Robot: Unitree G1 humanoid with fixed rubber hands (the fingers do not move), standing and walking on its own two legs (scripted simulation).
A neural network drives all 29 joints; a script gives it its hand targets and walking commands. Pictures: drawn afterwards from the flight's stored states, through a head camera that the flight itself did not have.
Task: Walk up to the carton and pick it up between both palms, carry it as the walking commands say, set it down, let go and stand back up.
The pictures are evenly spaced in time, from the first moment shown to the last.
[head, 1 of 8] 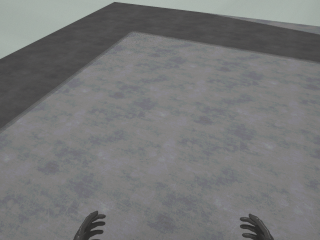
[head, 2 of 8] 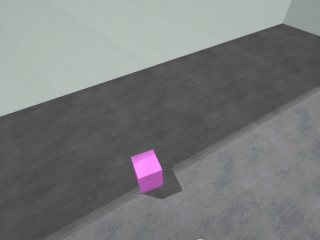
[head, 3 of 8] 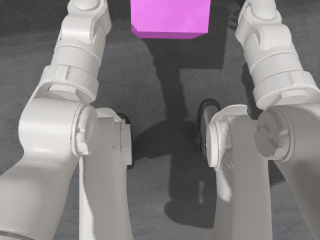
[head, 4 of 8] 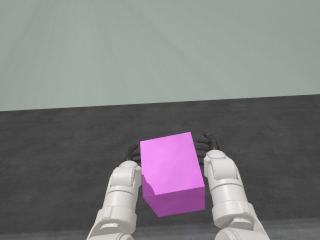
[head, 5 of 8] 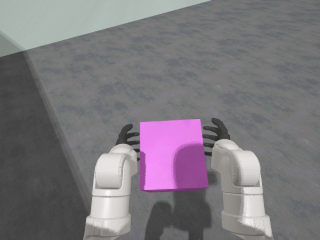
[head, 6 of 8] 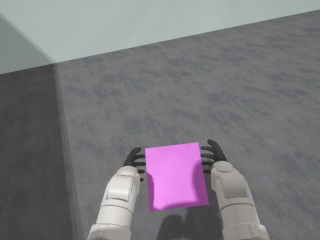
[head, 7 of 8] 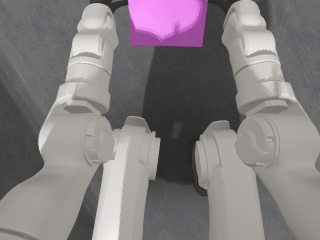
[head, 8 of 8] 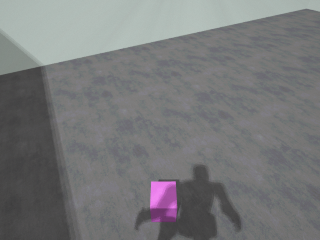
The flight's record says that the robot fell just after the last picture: no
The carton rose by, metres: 0.69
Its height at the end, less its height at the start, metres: +0.00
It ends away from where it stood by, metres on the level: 0.87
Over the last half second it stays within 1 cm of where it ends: yes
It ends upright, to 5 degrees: yes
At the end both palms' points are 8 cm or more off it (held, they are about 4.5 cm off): yes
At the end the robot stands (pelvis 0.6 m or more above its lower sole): yes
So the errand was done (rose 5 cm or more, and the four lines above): yes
